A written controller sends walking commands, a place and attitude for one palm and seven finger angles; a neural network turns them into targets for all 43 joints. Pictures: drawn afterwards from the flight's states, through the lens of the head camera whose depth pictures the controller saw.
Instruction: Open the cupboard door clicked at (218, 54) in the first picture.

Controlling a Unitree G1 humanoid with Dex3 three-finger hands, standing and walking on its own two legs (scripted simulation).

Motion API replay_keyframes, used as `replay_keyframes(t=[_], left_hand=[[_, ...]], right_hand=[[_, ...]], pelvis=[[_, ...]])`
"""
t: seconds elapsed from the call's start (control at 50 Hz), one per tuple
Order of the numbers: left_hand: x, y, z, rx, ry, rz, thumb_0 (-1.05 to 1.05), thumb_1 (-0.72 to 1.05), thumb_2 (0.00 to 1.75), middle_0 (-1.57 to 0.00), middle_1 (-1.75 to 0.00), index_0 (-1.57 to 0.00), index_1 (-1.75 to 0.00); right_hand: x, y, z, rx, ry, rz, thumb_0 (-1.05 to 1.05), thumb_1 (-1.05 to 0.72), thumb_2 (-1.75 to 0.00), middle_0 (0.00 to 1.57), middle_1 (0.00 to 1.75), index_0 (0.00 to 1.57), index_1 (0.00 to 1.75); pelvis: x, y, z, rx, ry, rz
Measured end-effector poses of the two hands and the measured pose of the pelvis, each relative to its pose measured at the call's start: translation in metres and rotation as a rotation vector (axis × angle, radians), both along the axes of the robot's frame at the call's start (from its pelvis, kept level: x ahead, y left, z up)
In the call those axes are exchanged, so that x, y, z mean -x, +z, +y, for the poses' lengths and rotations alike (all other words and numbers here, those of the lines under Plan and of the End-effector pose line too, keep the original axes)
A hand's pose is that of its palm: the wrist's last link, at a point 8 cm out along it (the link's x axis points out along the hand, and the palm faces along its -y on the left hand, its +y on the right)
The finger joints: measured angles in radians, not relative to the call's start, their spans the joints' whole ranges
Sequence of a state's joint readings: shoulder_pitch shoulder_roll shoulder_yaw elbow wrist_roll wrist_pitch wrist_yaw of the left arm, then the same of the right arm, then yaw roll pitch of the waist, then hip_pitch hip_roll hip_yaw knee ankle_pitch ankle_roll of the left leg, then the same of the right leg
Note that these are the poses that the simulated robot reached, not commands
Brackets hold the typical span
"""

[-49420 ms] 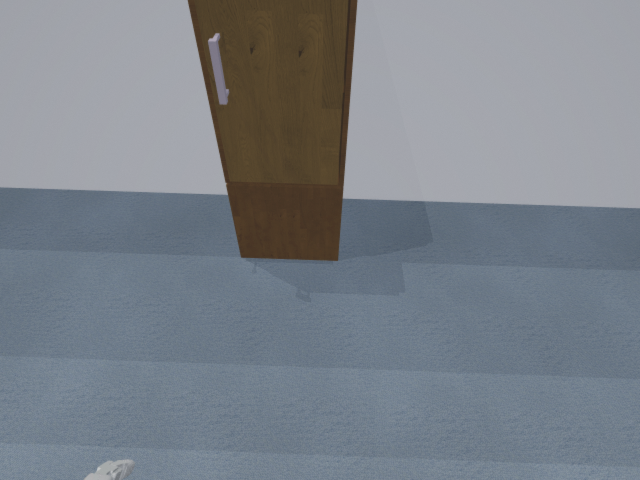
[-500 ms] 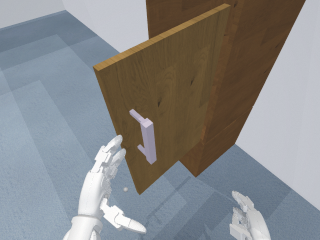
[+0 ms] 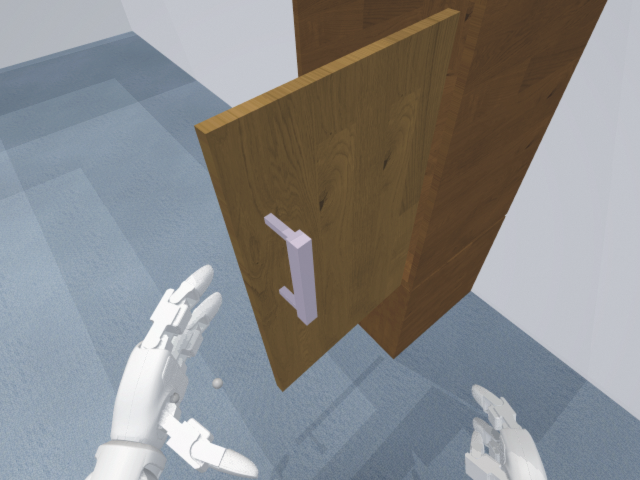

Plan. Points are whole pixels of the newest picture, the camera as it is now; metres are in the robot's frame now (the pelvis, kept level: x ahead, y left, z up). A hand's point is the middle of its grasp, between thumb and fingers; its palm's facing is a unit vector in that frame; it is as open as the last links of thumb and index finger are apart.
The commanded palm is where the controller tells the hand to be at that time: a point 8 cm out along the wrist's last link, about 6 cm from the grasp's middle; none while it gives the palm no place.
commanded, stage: draw the hand back to the body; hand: left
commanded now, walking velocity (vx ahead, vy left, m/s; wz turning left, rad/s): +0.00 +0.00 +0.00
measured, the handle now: (292, 272) +0.34 +0.06 +0.09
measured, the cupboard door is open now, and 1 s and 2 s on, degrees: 94 94 94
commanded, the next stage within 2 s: step back with the hand held close in 1.38 s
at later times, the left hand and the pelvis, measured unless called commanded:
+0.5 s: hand (112, 363) +0.20 +0.20 +0.15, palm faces +0.19 -0.94 -0.29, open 14.9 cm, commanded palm +0.16 +0.25 +0.17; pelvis +0.01 +0.02 +0.03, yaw +0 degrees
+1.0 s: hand out of the picture +0.21 +0.28 +0.21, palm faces +0.43 -0.80 -0.41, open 9.1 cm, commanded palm +0.16 +0.32 +0.22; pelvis +0.02 +0.02 +0.05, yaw -1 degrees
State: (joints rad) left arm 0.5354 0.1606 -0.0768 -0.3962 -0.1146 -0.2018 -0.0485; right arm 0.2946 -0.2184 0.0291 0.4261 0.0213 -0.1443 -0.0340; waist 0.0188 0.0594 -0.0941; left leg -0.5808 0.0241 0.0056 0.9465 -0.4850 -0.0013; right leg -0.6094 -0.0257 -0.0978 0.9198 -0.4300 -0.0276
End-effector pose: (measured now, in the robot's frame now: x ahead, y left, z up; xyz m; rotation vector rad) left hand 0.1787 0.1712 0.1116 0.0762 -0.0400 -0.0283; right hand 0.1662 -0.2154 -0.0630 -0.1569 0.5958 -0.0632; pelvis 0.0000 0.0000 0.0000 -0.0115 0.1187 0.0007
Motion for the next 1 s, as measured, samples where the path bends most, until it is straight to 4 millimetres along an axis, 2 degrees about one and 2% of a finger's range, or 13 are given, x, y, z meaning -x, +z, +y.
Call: replay_keyframes(t=[0.14,0.32,0.38,0.48,0.7,1.0], left_hand=[[0.002,0.012,0.023,0.008,0.025,0.026,-0.01,-0.50,0.30,-0.16,-0.30,-0.15,-0.30],[0.011,0.029,0.050,-0.007,0.038,0.009,-0.01,-0.46,0.31,-0.16,-0.30,-0.16,-0.30],[0.011,0.039,0.060,-0.123,0.110,0.010,-0.01,-0.41,0.33,-0.16,-0.30,-0.16,-0.30],[0.013,0.050,0.075,-0.205,0.218,0.018,-0.01,-0.28,0.39,-0.17,-0.30,-0.16,-0.30],[0.011,0.078,0.108,-0.311,0.334,-0.025,-0.01,0.08,0.54,-0.18,-0.30,-0.18,-0.30],[0.006,0.115,0.143,-0.387,0.461,-0.127,0.00,0.60,0.77,-0.20,-0.30,-0.20,-0.30]], right_hand=[[-0.003,0.011,0.005,0.002,-0.001,-0.022,0.02,-0.91,-0.89,0.20,0.30,0.20,0.30],[-0.017,0.027,0.010,0.028,0.017,-0.074,0.02,-0.91,-0.90,0.20,0.30,0.20,0.30],[-0.020,0.031,0.014,0.045,0.018,-0.071,0.02,-0.91,-0.90,0.20,0.30,0.20,0.30],[-0.020,0.037,0.023,0.047,0.018,-0.047,0.02,-0.91,-0.90,0.20,0.30,0.20,0.30],[-0.018,0.035,0.036,0.041,0.033,0.026,0.02,-0.91,-0.89,0.20,0.30,0.20,0.30],[-0.030,0.042,0.024,0.058,0.021,0.045,0.02,-0.91,-0.89,0.20,0.30,0.20,0.30]], pelvis=[[-0.004,0.009,0.004,0.007,0.002,-0.027],[-0.008,0.016,0.010,0.017,0.013,-0.060],[-0.008,0.020,0.012,0.017,0.007,-0.080],[-0.010,0.030,0.017,0.016,0.003,-0.108],[-0.017,0.045,0.026,0.009,-0.008,-0.159],[-0.022,0.054,0.023,0.006,-0.020,-0.191]])
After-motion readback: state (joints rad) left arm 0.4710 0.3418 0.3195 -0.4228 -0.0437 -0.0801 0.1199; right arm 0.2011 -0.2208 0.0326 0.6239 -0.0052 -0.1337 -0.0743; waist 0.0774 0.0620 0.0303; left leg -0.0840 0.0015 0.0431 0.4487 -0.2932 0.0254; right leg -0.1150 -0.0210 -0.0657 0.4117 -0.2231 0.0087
